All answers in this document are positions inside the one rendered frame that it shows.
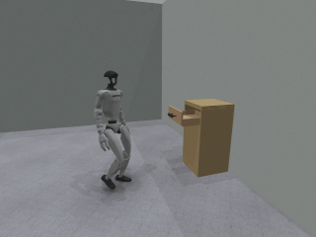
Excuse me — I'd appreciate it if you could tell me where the robot right forearm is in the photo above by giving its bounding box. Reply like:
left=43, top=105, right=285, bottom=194
left=94, top=110, right=105, bottom=135

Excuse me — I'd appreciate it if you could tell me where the robot left forearm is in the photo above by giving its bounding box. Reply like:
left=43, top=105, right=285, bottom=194
left=118, top=109, right=126, bottom=125

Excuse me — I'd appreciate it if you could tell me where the cabinet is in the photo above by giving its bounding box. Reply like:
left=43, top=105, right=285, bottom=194
left=183, top=99, right=235, bottom=178

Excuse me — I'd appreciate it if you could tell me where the robot left foot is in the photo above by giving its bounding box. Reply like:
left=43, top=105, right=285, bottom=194
left=116, top=175, right=131, bottom=182

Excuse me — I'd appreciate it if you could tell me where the right robot shin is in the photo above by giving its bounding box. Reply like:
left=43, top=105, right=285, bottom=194
left=105, top=158, right=123, bottom=180

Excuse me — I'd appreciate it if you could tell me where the right robot hand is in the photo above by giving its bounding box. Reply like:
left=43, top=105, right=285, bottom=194
left=99, top=133, right=111, bottom=152

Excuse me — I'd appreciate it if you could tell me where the right robot upper arm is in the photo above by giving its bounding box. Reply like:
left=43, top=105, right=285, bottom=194
left=95, top=90, right=108, bottom=116

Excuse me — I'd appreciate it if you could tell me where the left robot upper arm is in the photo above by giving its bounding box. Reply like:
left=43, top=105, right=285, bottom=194
left=118, top=89, right=123, bottom=110

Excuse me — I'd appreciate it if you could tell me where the drawer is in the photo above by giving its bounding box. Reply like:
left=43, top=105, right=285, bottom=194
left=168, top=106, right=200, bottom=127

